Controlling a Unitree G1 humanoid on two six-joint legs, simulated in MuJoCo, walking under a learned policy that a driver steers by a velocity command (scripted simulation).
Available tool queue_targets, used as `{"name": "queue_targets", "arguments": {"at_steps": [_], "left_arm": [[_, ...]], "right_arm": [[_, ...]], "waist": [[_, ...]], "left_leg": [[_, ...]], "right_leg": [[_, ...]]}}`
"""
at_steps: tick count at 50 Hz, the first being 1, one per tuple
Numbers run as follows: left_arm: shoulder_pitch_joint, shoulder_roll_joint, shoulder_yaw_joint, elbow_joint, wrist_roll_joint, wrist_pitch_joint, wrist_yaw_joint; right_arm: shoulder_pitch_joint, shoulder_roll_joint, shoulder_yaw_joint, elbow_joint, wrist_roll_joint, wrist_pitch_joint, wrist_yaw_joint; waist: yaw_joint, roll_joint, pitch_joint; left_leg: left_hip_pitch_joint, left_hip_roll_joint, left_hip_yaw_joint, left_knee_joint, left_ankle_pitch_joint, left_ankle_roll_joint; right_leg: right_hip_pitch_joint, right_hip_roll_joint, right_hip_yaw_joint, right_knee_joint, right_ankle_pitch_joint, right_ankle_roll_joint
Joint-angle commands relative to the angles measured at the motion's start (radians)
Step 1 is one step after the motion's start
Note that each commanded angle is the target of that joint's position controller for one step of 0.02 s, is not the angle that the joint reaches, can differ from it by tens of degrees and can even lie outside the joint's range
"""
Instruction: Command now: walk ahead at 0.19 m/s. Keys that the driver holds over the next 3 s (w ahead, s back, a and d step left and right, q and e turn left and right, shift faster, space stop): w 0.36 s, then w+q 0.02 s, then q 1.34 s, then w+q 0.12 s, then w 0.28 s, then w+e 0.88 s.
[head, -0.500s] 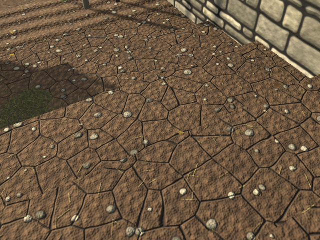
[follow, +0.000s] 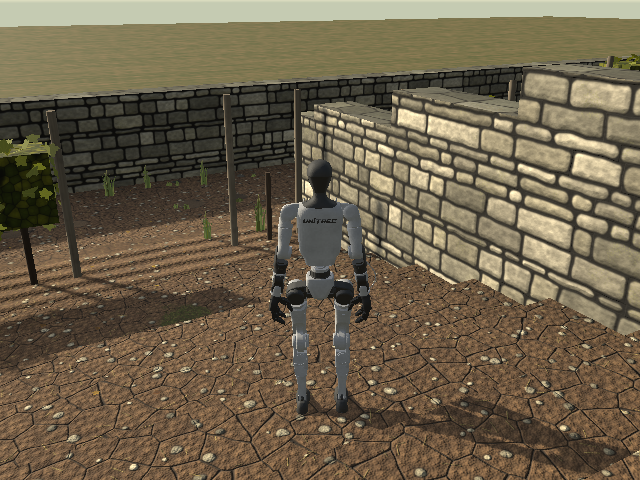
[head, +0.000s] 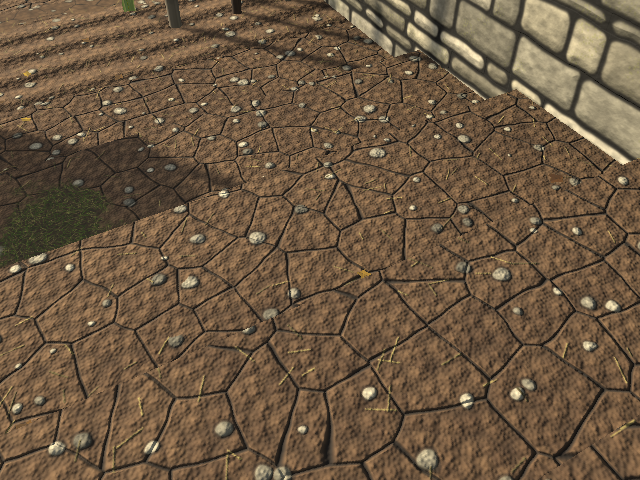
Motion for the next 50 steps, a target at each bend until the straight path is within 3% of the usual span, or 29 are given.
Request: {"name": "queue_targets", "arguments": {"at_steps": [1,3,5,8,10,11,12,13,14,17,21,23,26,28,29,31,32,33,34,35,37,38,40,41,42,44,46,48,50], "left_arm": [[0.001,0.057,0.014,-0.057,0.02,-0.004,-0.009],[-0.026,0.05,0.015,-0.09,0.026,-0.02,-0.014],[-0.03,0.07,0.026,-0.113,0.019,-0.035,-0.021],[0.018,0.05,0.032,-0.125,0.006,-0.052,-0.029],[0.18,0.049,0.042,-0.069,0.005,-0.056,-0.025],[0.286,0.096,0.055,-0.05,0.017,-0.062,-0.018],[0.372,0.203,0.082,-0.044,0.005,-0.065,-0.015],[0.336,0.198,0.086,-0.047,0.004,-0.057,-0.012],[0.237,0.16,0.077,-0.086,0.005,-0.063,-0.015],[0.171,0.114,0.066,-0.118,-0.006,-0.095,-0.007],[0.232,0.082,0.056,-0.083,-0.005,-0.11,0.002],[0.254,0.098,0.056,-0.082,0.016,-0.115,0.004],[0.222,0.088,0.048,-0.112,0.005,-0.107,0.014],[0.195,0.075,0.043,-0.133,0.012,-0.113,0.019],[0.167,0.091,0.045,-0.147,0.011,-0.114,0.023],[0.07,0.153,0.063,-0.188,0.009,-0.112,0.021],[-0.019,0.173,0.071,-0.216,0.004,-0.119,0.01],[-0.095,0.194,0.085,-0.26,-0.02,-0.125,-0.006],[-0.002,0.13,0.067,-0.305,-0.015,-0.135,-0.021],[-0.029,0.173,0.077,-0.307,0.011,-0.143,-0.018],[-0.037,0.211,0.105,-0.3,0.023,-0.121,-0.026],[-0.068,0.186,0.104,-0.341,0.03,-0.096,-0.033],[-0.151,0.126,0.085,-0.371,0.03,-0.049,-0.037],[-0.02,0.108,0.086,-0.306,0.037,-0.038,-0.043],[-0.028,0.131,0.094,-0.318,0.038,-0.031,-0.048],[-0.299,0.196,0.108,-0.423,0.04,-0.047,-0.052],[-0.493,0.207,0.104,-0.505,0.048,-0.066,-0.046],[-0.532,0.234,0.102,-0.555,0.044,-0.092,-0.05],[-0.423,0.158,0.075,-0.525,0.031,-0.088,-0.085]], "right_arm": [[0.146,-0.157,-0.047,0.006,-0.005,0.014,-0.001],[0.149,-0.154,-0.057,0.004,-0.01,0.01,-0.001],[0.129,-0.173,-0.069,-0.012,-0.016,-0.004,0.001],[0.057,-0.171,-0.077,-0.04,-0.003,-0.018,0.004],[-0.002,-0.159,-0.079,-0.066,0.001,-0.021,0.007],[-0.034,-0.113,-0.067,-0.093,-0.002,-0.029,0.011],[-0.053,-0.047,-0.049,-0.135,0.001,-0.036,0.022],[-0.084,-0.139,-0.068,-0.151,-0.035,-0.037,0.029],[-0.093,-0.139,-0.069,-0.153,-0.031,-0.042,0.04],[-0.074,-0.123,-0.07,-0.131,-0.025,-0.052,0.06],[-0.105,-0.082,-0.062,-0.161,-0.027,-0.029,0.059],[-0.078,-0.081,-0.062,-0.146,-0.028,-0.018,0.056],[-0.126,-0.12,-0.069,-0.169,-0.035,-0.009,0.053],[-0.205,-0.118,-0.069,-0.208,-0.033,-0.022,0.052],[-0.184,-0.119,-0.069,-0.207,-0.039,-0.026,0.049],[0.037,-0.139,-0.08,-0.146,-0.04,-0.03,0.039],[0.197,-0.178,-0.097,-0.11,-0.035,-0.038,0.031],[0.313,-0.279,-0.136,-0.091,-0.019,-0.044,0.02],[0.23,-0.296,-0.129,-0.111,0.005,-0.04,0.019],[0.118,-0.243,-0.123,-0.162,0.006,-0.044,0.015],[-0.014,-0.207,-0.115,-0.225,-0.014,-0.035,0.006],[-0.096,-0.246,-0.121,-0.27,-0.019,-0.035,-0.009],[-0.116,-0.25,-0.124,-0.282,-0.026,-0.026,-0.014],[-0.096,-0.224,-0.119,-0.272,-0.029,-0.029,-0.001],[-0.116,-0.212,-0.115,-0.294,-0.015,-0.031,0.002],[0.001,-0.214,-0.111,-0.266,-0.029,-0.053,-0.01],[0.137,-0.231,-0.119,-0.243,-0.037,-0.061,-0.024],[0.147,-0.229,-0.123,-0.266,-0.038,-0.069,-0.037],[0.005,-0.238,-0.122,-0.32,-0.029,-0.062,-0.02]], "waist": [[-0.042,0.123,0.159],[-0.043,0.132,0.178],[-0.031,0.117,0.158],[0.026,0.106,0.149],[0.091,0.053,0.132],[0.129,-0.088,0.116],[0.145,-0.305,0.098],[0.109,-0.186,0.157],[0.056,-0.092,0.186],[0.004,-0.04,0.143],[-0.015,-0.059,0.094],[-0.014,-0.107,0.046],[-0.014,-0.096,0.058],[0.001,-0.111,0.082],[-0.014,-0.114,0.07],[-0.112,-0.135,-0.025],[-0.202,-0.114,-0.069],[-0.305,0.188,-0.058],[-0.167,0.331,-0.089],[-0.107,0.099,0.018],[-0.021,-0.106,0.078],[0.029,-0.037,0.057],[0.025,0.015,0.04],[0.049,0.022,-0.028],[0.063,0.004,-0.025],[-0.061,0.031,0.083],[-0.162,0.089,0.118],[-0.153,0.064,0.095],[-0.092,0.008,0.036]], "left_leg": [[-0.042,0.23,-0.341,-0.25,-0.584,0.123],[-0.065,0.317,-0.442,-0.295,-0.551,0.171],[-0.049,0.335,-0.443,-0.296,-0.483,0.185],[-0.153,0.272,-0.322,-0.243,-0.408,0.145],[-0.322,0.175,-0.212,-0.1,-0.395,0.107],[-0.444,0.094,-0.111,0.118,-0.349,0.069],[-0.595,-0.02,0.048,0.416,-0.282,0.032],[-0.623,0.034,-0.005,0.545,-0.245,0.045],[-0.601,0.073,-0.036,0.573,-0.146,0.045],[-0.515,0.11,-0.031,0.513,0.012,0.014],[-0.43,0.049,0.018,0.453,0.11,-0.016],[-0.37,0.027,0.029,0.56,0.208,0.007],[-0.377,0.017,0.046,0.575,0.228,0.039],[-0.393,0.005,0.081,0.463,0.335,0.059],[-0.332,-0.011,0.106,0.429,0.321,0.07],[-0.031,-0.051,0.139,0.398,0.262,0.101],[0.151,-0.021,0.089,0.313,0.29,0.124],[0.307,0.1,-0.056,0.105,0.701,0.219],[0.414,0.314,-0.518,-0.019,0.769,0.349],[0.276,0.309,-0.505,-0.034,0.666,0.315],[0.094,0.267,-0.428,-0.039,0.473,0.259],[-0.009,0.29,-0.465,-0.071,0.35,0.263],[-0.229,0.224,-0.353,-0.088,0.358,0.239],[-0.279,0.193,-0.302,-0.028,0.347,0.21],[-0.326,0.16,-0.272,-0.016,0.311,0.175],[-0.091,0.139,-0.364,-0.023,-0.067,0.181],[0.131,0.156,-0.462,0.021,-0.084,0.219],[0.126,0.132,-0.485,0.074,-0.162,0.203],[-0.181,0.051,-0.363,0.11,-0.28,0.147]], "right_leg": [[-0.239,0.025,-0.038,0.124,-0.209,-0.034],[-0.273,-0.015,-0.048,0.242,-0.115,-0.038],[-0.296,-0.035,-0.029,0.29,-0.146,-0.049],[-0.12,-0.02,-0.051,0.116,-0.076,-0.055],[0.15,0.031,-0.064,-0.021,-0.057,-0.052],[0.269,-0.108,0.144,-0.155,-0.209,-0.07],[0.328,-0.328,0.538,-0.367,-0.497,-0.143],[0.227,-0.383,0.618,-0.374,-0.559,-0.192],[0.16,-0.344,0.545,-0.373,-0.466,-0.18],[0.168,-0.245,0.31,-0.385,-0.054,-0.134],[0.183,-0.177,0.052,-0.274,0.649,-0.096],[0.169,-0.195,-0.026,-0.176,0.881,-0.083],[0.154,-0.195,-0.072,-0.087,1.01,-0.065],[0.167,-0.149,-0.096,-0.034,0.893,-0.076],[0.146,-0.145,-0.115,0.029,0.969,-0.07],[0.004,-0.155,-0.146,0.293,1.105,-0.062],[-0.133,-0.167,-0.123,0.524,0.94,-0.06],[-0.352,0.008,-0.192,0.989,0.39,0.022],[-0.637,0.09,-0.061,1.128,-0.283,0.045],[-0.661,-0.023,0.051,1.006,-0.205,0.012],[-0.581,-0.073,0.056,0.815,-0.14,0.019],[-0.504,-0.08,0.065,0.682,-0.128,0.02],[-0.282,-0.028,-0.02,0.576,-0.01,0.027],[-0.163,-0.023,-0.048,0.711,0.253,0.01],[-0.148,-0.018,-0.059,0.706,0.298,0.003],[-0.553,-0.061,0.023,0.619,0.325,0.016],[-0.8,-0.069,0.056,0.5,0.284,0.037],[-0.746,-0.066,0.116,0.282,0.425,0.056],[-0.291,-0.012,0.05,0.088,0.712,0.051]]}}
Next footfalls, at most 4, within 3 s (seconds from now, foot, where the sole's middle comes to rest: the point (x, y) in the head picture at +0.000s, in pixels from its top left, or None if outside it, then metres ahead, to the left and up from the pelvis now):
0.64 left None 0.28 0.02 -0.78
1.14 right None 0.59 -0.15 -0.94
1.94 left None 0.39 0.08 -0.94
2.44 right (231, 433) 0.73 0.25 -0.94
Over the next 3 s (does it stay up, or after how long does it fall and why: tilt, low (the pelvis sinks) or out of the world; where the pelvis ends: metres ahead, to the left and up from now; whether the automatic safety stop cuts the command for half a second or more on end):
stays up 0.78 0.40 -0.19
